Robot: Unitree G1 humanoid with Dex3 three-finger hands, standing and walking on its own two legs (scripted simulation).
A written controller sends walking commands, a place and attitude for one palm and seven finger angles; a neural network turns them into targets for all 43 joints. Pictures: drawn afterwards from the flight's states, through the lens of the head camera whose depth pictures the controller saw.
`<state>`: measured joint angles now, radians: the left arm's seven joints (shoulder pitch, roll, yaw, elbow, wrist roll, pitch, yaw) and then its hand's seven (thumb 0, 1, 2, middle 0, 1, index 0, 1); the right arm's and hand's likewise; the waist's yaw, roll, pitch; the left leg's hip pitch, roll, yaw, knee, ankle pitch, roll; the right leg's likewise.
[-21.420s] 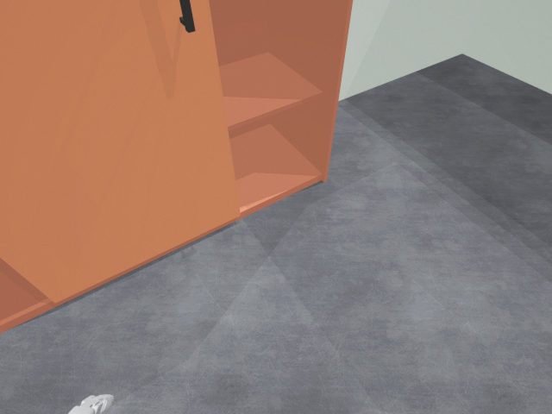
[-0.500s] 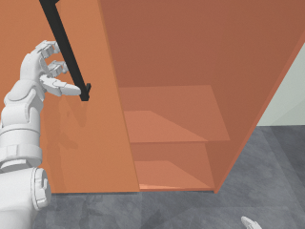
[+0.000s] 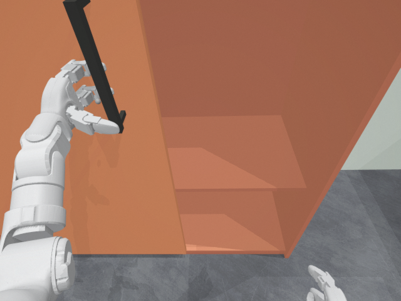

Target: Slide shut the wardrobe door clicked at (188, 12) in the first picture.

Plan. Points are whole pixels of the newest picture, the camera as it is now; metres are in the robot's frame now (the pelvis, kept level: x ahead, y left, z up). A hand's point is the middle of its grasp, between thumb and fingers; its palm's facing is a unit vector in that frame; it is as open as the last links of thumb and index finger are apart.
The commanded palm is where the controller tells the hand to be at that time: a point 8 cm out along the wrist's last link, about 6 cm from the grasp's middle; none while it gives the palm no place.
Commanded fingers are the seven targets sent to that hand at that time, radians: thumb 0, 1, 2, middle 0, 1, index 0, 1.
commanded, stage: slide the fingers in behind the handle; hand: left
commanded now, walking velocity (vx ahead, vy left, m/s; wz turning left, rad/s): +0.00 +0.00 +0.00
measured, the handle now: (103, 73) +0.46 +0.20 +0.26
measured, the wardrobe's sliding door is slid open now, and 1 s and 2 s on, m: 0.48 0.48 0.48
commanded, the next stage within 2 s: move the hooked fingers beside the handle in 0.34 s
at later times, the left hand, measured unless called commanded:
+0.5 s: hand (113, 97) +0.41 +0.17 +0.24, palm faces +0.09 -0.99 -0.05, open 14.3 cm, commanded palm +0.38 +0.22 +0.23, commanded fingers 0.00 -0.50 0.30 -0.30 -1.20 -0.30 -1.20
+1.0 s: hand (107, 99) +0.40 +0.18 +0.24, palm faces +0.06 -1.00 -0.05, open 14.1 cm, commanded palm +0.37 +0.25 +0.23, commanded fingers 0.00 -0.50 0.30 -0.30 -1.20 -0.30 -1.20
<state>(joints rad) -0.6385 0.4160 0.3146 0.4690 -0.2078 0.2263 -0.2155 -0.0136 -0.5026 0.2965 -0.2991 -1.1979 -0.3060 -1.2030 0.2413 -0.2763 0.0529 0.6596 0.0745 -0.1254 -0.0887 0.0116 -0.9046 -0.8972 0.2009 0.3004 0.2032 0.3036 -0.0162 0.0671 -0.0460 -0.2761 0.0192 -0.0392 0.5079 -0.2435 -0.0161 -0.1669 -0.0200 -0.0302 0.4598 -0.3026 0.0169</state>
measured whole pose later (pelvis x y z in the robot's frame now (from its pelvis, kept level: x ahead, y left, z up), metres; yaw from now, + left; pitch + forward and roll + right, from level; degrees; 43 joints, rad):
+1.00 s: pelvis +0.01 -0.01 +0.00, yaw +0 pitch +0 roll +0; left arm -0.57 0.38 0.30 0.33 -0.21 0.30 -0.17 -0.01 -0.50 0.30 -0.30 -1.20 -0.28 -1.19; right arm 0.20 -0.27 0.05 0.65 0.07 -0.07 -0.08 0.01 -0.91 -0.90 0.20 0.30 0.20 0.30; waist -0.01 0.07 -0.05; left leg -0.23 0.02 -0.03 0.48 -0.25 -0.02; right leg -0.13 -0.02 -0.03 0.46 -0.32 0.01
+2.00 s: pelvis +0.00 +0.00 +0.00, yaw +0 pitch +1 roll -1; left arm -0.64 0.53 0.40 0.58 -0.21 0.18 -0.32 -0.01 -0.50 0.30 -0.30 -1.20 -0.31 -1.20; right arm 0.29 -0.29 0.05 0.65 0.08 -0.11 -0.09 0.01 -0.90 -0.90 0.20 0.30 0.20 0.30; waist -0.03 0.07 -0.05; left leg -0.28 0.03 -0.04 0.51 -0.24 -0.02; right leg -0.17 -0.01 -0.03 0.45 -0.30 0.01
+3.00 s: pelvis +0.01 +0.00 +0.00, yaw -1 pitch +2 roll -1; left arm -0.58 0.53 0.43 0.50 -0.21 0.21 -0.32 -0.01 -0.50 0.30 -0.30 -1.20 -0.31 -1.20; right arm 0.29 -0.29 0.05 0.63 0.08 -0.09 -0.09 0.01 -0.90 -0.90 0.20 0.30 0.20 0.30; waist -0.04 0.08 -0.06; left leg -0.28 0.03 -0.03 0.51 -0.26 -0.02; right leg -0.17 -0.01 -0.02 0.45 -0.31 0.01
